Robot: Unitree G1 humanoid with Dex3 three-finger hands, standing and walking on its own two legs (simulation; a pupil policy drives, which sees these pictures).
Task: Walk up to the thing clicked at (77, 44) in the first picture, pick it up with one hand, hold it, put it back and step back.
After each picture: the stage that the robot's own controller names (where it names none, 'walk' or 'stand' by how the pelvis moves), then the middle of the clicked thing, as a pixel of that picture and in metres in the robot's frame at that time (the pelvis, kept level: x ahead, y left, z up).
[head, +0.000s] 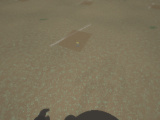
stand; (77, 44) +1.68 +0.34 -0.72
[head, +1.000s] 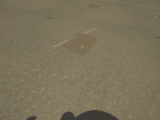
walk; (82, 48) +1.57 +0.17 -0.71
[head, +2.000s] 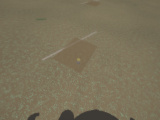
walk; (78, 61) +1.06 +0.17 -0.71
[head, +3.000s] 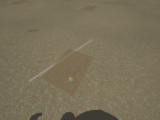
walk; (70, 80) +0.66 +0.26 -0.71
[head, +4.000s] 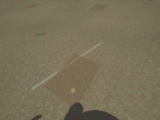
walk; (73, 91) +0.47 +0.27 -0.71
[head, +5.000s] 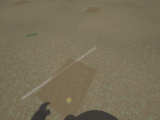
stand; (69, 101) +0.35 +0.22 -0.72
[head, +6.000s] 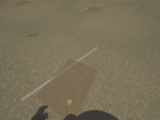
stand; (69, 102) +0.32 +0.22 -0.71
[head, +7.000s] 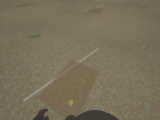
stand; (71, 103) +0.33 +0.20 -0.73
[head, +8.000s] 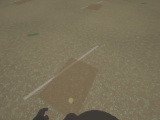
stand; (71, 101) +0.33 +0.21 -0.72
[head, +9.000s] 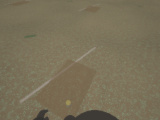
stand; (68, 103) +0.31 +0.23 -0.73
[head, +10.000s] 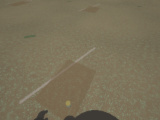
stand; (68, 104) +0.31 +0.23 -0.73
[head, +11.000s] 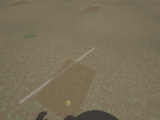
go down; (68, 103) +0.31 +0.23 -0.73
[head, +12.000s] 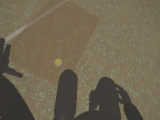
go down; (58, 63) +0.39 +0.27 -0.33
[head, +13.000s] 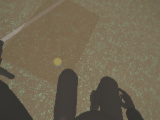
approach; (58, 63) +0.38 +0.28 -0.30
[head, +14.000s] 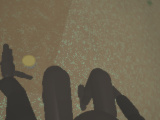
close in; (29, 62) +0.35 +0.32 -0.21
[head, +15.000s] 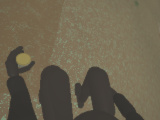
close; (24, 61) +0.35 +0.31 -0.21
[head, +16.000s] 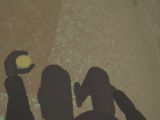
lift; (23, 62) +0.33 +0.31 -0.22
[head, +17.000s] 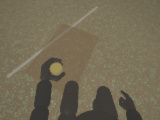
lift; (58, 71) +0.32 +0.22 +0.00
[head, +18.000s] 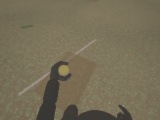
hold; (64, 74) +0.33 +0.18 +0.02
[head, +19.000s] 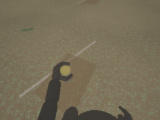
hold; (66, 74) +0.33 +0.17 +0.01
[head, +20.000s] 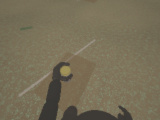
hold; (66, 74) +0.33 +0.17 +0.00
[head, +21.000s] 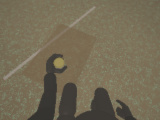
crouch; (60, 65) +0.38 +0.22 -0.07
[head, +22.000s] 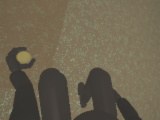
lower; (26, 59) +0.36 +0.32 -0.21
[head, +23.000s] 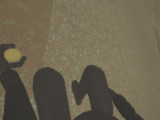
lower; (14, 57) +0.38 +0.33 -0.22
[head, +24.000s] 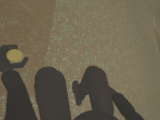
lower; (16, 58) +0.37 +0.33 -0.22
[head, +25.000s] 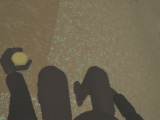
lower; (21, 60) +0.35 +0.32 -0.22
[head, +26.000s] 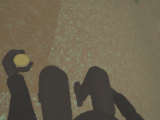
loosen; (22, 62) +0.34 +0.32 -0.22
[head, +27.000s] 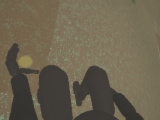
withdraw; (25, 63) +0.35 +0.30 -0.22
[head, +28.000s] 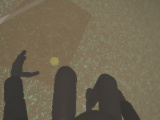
stand; (54, 62) +0.37 +0.27 -0.26
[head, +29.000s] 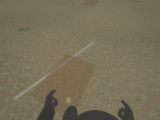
stand; (68, 101) +0.31 +0.19 -0.64
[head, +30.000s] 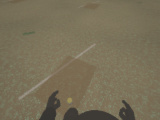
stand; (70, 101) +0.33 +0.20 -0.66
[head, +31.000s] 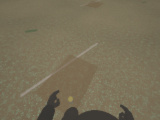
stand; (70, 100) +0.33 +0.20 -0.67
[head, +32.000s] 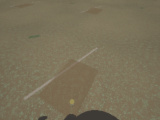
walk; (72, 102) +0.34 +0.19 -0.72
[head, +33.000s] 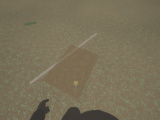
walk; (75, 84) +0.49 +0.17 -0.70
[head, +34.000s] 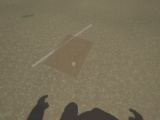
walk; (73, 65) +0.80 +0.24 -0.70
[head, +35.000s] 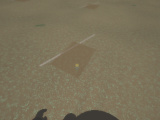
stand; (76, 66) +0.96 +0.22 -0.71
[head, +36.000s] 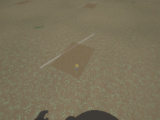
stand; (77, 67) +0.96 +0.24 -0.73
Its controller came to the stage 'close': yes
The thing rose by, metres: 0.71
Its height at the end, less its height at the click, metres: +0.00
